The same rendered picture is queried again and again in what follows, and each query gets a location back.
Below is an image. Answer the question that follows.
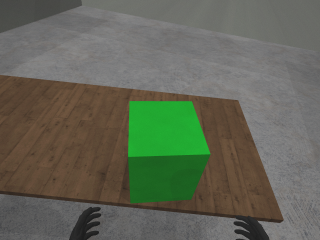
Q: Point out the carton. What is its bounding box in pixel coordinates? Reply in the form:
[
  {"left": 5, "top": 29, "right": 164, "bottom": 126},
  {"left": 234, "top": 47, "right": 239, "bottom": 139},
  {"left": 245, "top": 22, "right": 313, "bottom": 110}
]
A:
[{"left": 128, "top": 101, "right": 211, "bottom": 204}]

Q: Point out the robot left hand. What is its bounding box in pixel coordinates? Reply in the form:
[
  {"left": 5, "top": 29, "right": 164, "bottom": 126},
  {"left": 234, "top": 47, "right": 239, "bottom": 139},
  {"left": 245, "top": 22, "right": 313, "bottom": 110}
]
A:
[{"left": 69, "top": 207, "right": 101, "bottom": 240}]

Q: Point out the table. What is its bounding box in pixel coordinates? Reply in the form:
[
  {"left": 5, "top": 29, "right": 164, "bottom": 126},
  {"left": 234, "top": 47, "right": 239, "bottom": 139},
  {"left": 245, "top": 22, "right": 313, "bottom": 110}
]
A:
[{"left": 0, "top": 75, "right": 284, "bottom": 223}]

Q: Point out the robot right hand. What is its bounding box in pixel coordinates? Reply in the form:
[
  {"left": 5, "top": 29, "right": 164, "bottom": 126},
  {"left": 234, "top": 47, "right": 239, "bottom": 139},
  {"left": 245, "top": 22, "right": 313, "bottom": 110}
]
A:
[{"left": 233, "top": 215, "right": 270, "bottom": 240}]

